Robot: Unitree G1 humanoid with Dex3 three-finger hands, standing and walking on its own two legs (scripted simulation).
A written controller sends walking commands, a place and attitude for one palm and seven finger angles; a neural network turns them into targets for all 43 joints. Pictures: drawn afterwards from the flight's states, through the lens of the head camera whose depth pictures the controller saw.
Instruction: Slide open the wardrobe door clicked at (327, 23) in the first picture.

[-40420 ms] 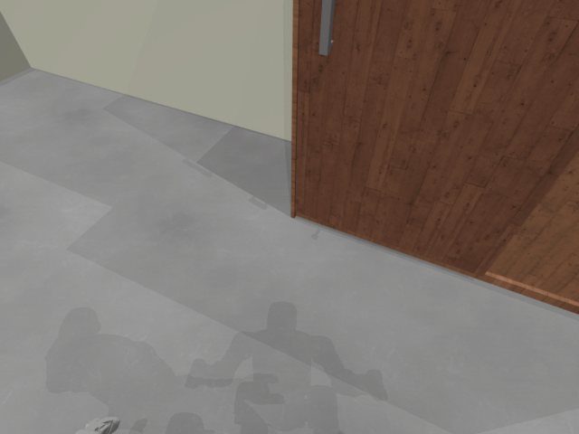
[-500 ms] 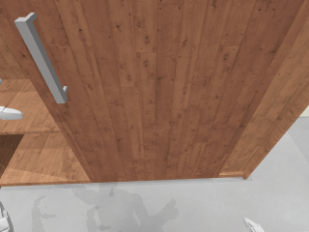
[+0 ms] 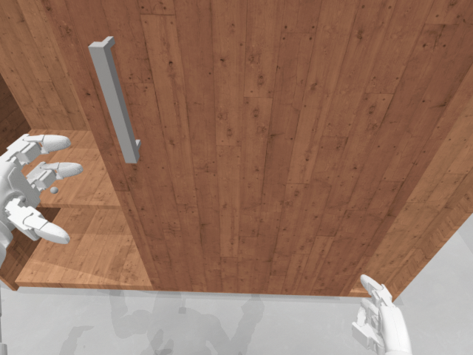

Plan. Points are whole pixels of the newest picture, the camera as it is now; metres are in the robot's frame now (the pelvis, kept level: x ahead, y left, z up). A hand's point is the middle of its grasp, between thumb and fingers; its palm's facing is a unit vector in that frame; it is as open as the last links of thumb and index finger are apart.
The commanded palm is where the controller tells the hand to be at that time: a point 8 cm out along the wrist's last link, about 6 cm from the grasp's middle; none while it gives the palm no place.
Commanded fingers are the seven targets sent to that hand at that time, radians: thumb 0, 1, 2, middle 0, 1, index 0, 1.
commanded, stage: draw the hand back to the body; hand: left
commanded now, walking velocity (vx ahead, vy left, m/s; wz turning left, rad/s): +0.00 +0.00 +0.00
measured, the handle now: (121, 104) +0.51 +0.32 +0.18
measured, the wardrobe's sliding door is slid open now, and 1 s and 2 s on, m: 0.61 0.61 0.61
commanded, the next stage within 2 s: relax the arm and regain balance in 0.82 s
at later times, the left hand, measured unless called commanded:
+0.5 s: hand (48, 234) +0.19 +0.27 +0.19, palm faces +0.44 -0.85 -0.29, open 11.0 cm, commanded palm +0.13 +0.31 +0.19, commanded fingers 0.00 0.54 0.73 -0.21 -0.51 -0.21 -0.51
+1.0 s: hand out of the picture +0.02 +0.29 +0.13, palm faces +0.51 -0.81 -0.27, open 8.8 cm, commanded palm none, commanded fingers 0.00 -0.50 0.30 -0.15 -0.30 -0.15 -0.30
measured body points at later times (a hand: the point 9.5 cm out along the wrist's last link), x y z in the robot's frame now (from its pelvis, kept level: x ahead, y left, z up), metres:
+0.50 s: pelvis -0.06 +0.01 +0.01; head -0.09 +0.00 +0.46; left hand +0.16 +0.31 +0.20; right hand +0.10 -0.23 -0.07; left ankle +0.11 +0.06 -0.72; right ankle -0.06 -0.12 -0.73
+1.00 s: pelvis -0.17 +0.01 -0.06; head -0.29 +0.02 +0.37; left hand -0.01 +0.33 +0.14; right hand +0.05 -0.21 -0.08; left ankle +0.10 +0.06 -0.71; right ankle -0.06 -0.12 -0.73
